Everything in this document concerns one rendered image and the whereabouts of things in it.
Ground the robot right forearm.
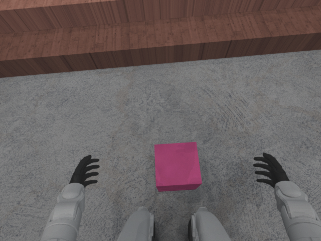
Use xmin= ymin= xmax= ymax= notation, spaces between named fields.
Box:
xmin=274 ymin=181 xmax=321 ymax=241

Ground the robot thigh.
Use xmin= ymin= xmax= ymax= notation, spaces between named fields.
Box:
xmin=191 ymin=211 xmax=231 ymax=241
xmin=117 ymin=210 xmax=154 ymax=241

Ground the carton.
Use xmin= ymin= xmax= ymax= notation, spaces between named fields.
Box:
xmin=154 ymin=142 xmax=202 ymax=192

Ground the robot right thigh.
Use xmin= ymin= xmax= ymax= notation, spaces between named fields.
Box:
xmin=191 ymin=211 xmax=231 ymax=241

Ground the robot left thigh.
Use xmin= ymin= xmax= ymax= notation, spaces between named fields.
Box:
xmin=117 ymin=210 xmax=154 ymax=241

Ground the right robot hand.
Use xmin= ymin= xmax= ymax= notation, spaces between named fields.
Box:
xmin=253 ymin=153 xmax=290 ymax=188

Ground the robot left forearm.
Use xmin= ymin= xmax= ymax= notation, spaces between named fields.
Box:
xmin=40 ymin=183 xmax=85 ymax=241

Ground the left robot hand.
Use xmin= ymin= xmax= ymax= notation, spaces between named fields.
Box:
xmin=69 ymin=155 xmax=100 ymax=187

